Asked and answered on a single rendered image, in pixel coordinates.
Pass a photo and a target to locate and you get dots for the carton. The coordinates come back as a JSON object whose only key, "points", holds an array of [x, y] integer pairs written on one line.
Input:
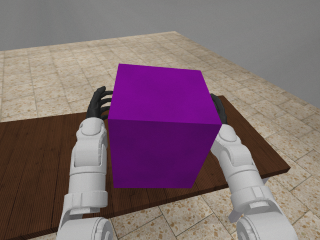
{"points": [[162, 123]]}

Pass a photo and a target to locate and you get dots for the right robot hand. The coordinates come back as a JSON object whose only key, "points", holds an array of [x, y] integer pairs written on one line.
{"points": [[219, 108]]}

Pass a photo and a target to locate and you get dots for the robot right forearm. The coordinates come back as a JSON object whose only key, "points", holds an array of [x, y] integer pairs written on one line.
{"points": [[249, 195]]}

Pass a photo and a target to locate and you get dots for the robot left forearm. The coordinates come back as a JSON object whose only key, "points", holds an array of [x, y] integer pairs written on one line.
{"points": [[88, 168]]}

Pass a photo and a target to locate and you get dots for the robot left upper arm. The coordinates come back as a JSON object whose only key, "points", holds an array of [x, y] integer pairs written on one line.
{"points": [[95, 228]]}

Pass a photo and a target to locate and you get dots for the left robot hand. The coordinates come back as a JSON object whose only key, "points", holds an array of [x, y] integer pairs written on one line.
{"points": [[94, 109]]}

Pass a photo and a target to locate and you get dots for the table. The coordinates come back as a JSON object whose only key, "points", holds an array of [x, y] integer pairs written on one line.
{"points": [[35, 161]]}

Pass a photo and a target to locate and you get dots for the robot right upper arm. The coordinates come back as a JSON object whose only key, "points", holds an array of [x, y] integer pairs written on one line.
{"points": [[264, 226]]}

